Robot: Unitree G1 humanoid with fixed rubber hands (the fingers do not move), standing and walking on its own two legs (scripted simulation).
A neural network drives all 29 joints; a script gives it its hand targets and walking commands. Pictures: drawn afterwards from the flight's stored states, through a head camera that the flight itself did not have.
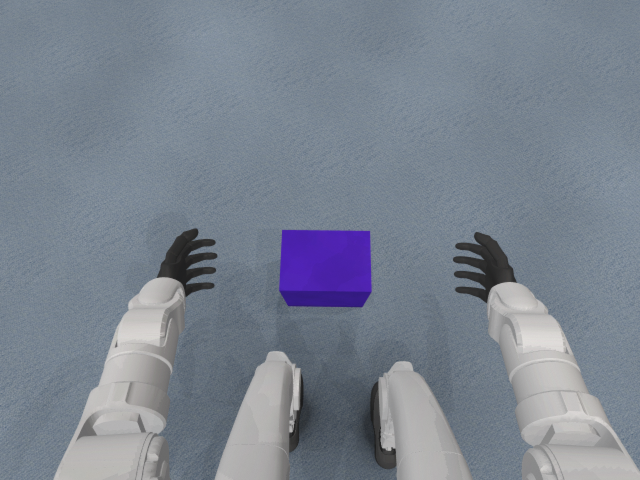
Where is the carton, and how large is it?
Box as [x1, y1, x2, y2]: [279, 230, 371, 306]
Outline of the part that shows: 282,230 279,290 288,305 362,306 371,291 369,231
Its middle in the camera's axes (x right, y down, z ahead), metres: +0.01 +0.08 +1.01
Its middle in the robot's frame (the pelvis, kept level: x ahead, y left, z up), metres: +0.47 +0.03 -0.57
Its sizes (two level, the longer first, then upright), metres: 0.209 0.146 0.229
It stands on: the floor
